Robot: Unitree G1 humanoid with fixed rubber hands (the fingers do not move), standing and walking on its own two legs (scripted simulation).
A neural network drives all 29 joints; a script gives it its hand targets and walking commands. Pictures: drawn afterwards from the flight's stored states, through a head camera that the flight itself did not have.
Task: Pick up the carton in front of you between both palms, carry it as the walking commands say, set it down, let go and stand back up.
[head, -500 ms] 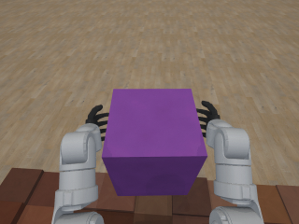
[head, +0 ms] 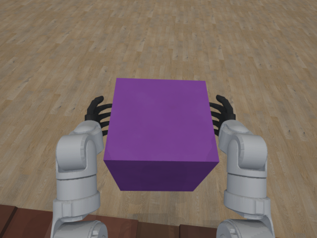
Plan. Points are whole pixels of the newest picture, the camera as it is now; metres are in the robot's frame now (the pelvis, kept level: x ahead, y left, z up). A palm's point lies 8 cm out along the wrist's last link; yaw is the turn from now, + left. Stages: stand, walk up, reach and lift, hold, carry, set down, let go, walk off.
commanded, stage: carry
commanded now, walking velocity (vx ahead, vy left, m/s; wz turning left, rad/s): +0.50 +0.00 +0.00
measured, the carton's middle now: (158, 140) +0.35 +0.01 +0.05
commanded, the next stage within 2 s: none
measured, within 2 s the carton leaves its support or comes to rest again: neither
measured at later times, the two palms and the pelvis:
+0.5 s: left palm (136, 50) +0.61 +0.09 +0.15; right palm (226, 49) +0.66 -0.21 +0.14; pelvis +0.31 -0.11 +0.04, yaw +3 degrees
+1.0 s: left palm (170, 33) +1.01 -0.05 +0.02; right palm (229, 39) +1.00 -0.35 +0.01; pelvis +0.68 -0.17 -0.05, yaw +1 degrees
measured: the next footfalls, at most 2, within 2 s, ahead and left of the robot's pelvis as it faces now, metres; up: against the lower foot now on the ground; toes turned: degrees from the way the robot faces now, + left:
right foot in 0.28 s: +0.31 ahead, -0.15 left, +0.02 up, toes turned -1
left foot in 0.78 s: +0.69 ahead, -0.08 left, -0.04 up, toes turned +9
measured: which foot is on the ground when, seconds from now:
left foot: down 0.00-0.34, up 0.36-0.76, down 0.78-1.00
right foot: up 0.00-0.26, down 0.28-0.76, up 0.78-1.00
